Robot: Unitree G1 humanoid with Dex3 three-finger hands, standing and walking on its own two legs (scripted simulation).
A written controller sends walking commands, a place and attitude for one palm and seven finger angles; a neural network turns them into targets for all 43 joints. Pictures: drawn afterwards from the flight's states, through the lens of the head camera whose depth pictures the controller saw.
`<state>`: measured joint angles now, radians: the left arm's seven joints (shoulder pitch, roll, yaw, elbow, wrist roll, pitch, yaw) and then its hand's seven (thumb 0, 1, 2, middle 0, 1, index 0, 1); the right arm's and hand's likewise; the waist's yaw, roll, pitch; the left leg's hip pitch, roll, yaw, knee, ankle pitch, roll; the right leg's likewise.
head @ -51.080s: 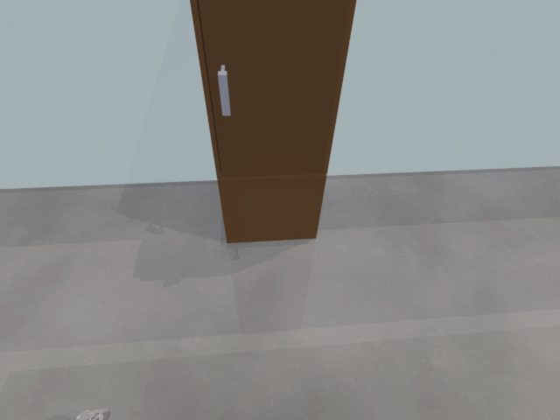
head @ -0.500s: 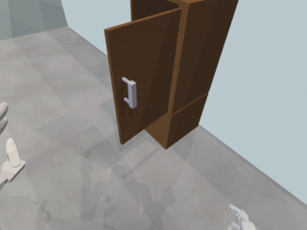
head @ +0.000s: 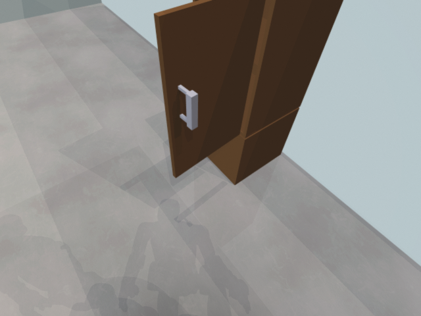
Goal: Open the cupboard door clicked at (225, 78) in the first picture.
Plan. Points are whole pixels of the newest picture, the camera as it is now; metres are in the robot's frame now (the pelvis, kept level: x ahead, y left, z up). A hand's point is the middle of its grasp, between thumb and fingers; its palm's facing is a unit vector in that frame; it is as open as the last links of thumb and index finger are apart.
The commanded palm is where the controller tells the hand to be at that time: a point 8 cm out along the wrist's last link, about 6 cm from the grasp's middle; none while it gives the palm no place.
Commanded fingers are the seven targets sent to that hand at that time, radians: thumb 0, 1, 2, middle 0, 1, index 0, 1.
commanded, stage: let the arm hang, fingers relaxed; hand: left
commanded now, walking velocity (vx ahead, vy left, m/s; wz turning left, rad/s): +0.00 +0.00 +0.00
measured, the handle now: (187, 107) +0.64 +0.11 +0.00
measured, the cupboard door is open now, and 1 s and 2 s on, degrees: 95 95 95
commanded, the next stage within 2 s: look to check the result in 0.64 s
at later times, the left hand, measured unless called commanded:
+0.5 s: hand out of the picture +0.08 +0.23 -0.16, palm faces -0.01 -0.95 -0.30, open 7.3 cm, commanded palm none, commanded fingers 0.00 0.90 0.90 -0.20 -0.30 -0.20 -0.30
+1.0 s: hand out of the picture +0.11 +0.24 -0.15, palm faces -0.03 -0.94 -0.33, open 7.3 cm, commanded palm none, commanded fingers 0.00 0.90 0.90 -0.20 -0.30 -0.20 -0.30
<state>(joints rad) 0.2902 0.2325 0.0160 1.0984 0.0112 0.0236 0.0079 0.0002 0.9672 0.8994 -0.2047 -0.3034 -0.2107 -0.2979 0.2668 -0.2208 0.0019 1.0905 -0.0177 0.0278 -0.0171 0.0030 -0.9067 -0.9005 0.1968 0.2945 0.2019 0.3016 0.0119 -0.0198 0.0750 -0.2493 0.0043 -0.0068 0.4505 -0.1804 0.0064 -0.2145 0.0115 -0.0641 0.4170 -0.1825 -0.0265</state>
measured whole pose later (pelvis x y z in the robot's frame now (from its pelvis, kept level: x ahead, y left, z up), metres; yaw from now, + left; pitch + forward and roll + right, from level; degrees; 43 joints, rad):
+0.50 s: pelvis +0.01 +0.01 +0.00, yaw -1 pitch -2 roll +0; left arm 0.12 0.27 0.02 1.12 0.01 -0.01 0.01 0.01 0.91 0.90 -0.20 -0.30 -0.21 -0.30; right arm 0.16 -0.26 -0.01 1.12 -0.02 0.00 -0.01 0.00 -0.91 -0.90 0.20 0.29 0.20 0.30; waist 0.00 0.02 0.04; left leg -0.19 -0.01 0.01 0.38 -0.16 0.02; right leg -0.18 -0.01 -0.04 0.39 -0.18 -0.02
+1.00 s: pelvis +0.04 +0.00 +0.01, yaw -1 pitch -1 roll +0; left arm 0.10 0.31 0.01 1.14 0.01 -0.01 0.01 0.01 0.91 0.90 -0.20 -0.30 -0.21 -0.30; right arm 0.11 -0.31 0.00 1.13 -0.01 0.00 -0.01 0.00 -0.91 -0.90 0.20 0.29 0.20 0.30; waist 0.00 0.01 0.07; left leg -0.13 -0.01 0.02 0.31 -0.16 0.01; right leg -0.12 0.00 -0.04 0.32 -0.18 -0.02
